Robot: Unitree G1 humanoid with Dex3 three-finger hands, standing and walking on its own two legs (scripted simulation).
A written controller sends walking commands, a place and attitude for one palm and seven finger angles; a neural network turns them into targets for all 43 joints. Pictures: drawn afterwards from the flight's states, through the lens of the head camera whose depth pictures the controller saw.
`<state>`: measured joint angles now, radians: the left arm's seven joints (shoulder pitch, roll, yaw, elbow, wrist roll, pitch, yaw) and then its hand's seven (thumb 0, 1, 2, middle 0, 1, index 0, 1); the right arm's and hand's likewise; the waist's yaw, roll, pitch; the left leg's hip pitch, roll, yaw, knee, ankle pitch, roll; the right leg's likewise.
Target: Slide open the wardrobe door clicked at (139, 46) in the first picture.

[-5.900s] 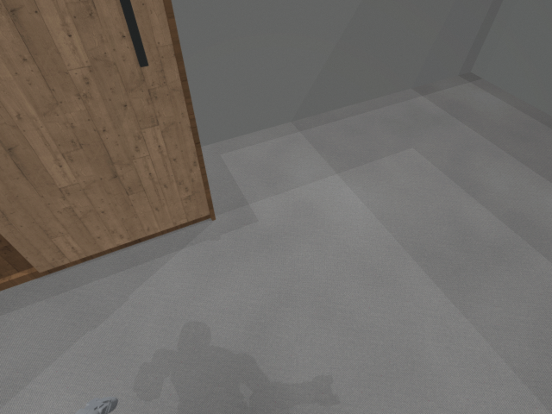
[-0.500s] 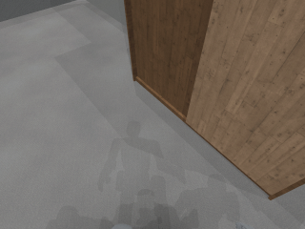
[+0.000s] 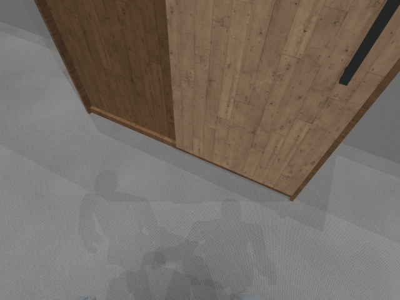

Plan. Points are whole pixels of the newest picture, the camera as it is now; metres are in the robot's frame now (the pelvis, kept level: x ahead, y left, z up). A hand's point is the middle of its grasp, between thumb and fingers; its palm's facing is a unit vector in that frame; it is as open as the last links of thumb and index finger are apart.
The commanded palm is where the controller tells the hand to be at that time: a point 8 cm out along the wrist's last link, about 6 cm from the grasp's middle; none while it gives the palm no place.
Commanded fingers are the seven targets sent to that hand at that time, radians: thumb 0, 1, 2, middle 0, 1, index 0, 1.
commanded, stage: turn to face it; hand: right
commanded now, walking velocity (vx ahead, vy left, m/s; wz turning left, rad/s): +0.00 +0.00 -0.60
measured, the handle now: (377, 23) +0.70 -0.38 +0.20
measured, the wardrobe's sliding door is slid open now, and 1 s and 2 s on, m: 0.00 0.00 0.00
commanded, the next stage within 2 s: take the last steps up to it in 0.64 s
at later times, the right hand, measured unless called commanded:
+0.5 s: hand out of the picture +0.08 -0.26 -0.15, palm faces +0.24 +0.94 -0.24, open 7.3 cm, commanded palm none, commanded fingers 0.00 -0.90 -0.90 0.20 0.30 0.20 0.30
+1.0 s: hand out of the picture -0.08 -0.23 -0.19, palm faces +0.42 +0.89 -0.17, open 7.3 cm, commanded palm none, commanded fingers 0.00 -0.90 -0.90 0.20 0.30 0.20 0.30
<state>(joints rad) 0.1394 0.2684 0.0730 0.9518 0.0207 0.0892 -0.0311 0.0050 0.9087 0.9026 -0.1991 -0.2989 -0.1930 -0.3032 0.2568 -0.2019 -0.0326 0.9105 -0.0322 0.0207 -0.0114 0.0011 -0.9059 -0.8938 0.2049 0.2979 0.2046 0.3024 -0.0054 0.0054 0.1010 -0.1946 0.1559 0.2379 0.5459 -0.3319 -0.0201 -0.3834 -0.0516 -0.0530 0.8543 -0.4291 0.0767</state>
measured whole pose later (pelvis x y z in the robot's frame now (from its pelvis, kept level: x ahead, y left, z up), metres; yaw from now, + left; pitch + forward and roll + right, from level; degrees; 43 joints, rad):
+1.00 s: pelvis +0.01 -0.07 -0.01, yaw -22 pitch -1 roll +1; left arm 0.23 0.18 0.04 1.02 0.03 -0.01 -0.01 0.00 0.91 0.90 -0.20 -0.30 -0.19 -0.30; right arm 0.33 -0.22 -0.05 1.06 -0.03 0.03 0.00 0.00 -0.91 -0.89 0.20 0.30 0.20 0.30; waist -0.03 0.05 0.03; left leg -0.27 0.10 0.11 0.73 -0.46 -0.04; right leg -0.21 -0.03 -0.09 0.59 -0.36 -0.02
